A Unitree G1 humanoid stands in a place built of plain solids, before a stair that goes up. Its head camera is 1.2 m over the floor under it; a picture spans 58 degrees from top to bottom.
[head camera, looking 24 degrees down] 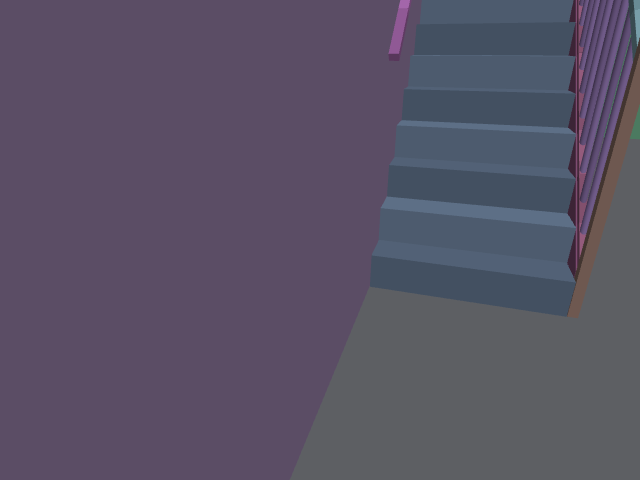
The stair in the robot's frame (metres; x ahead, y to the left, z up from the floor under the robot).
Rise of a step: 0.19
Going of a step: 0.21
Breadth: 0.97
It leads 17 degrees to the right of straight ahead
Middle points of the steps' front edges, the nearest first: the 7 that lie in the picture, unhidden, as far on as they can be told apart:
1.92 -0.74 0.19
2.12 -0.80 0.38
2.33 -0.87 0.58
2.53 -0.93 0.77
2.73 -0.99 0.96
2.94 -1.06 1.15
3.14 -1.12 1.34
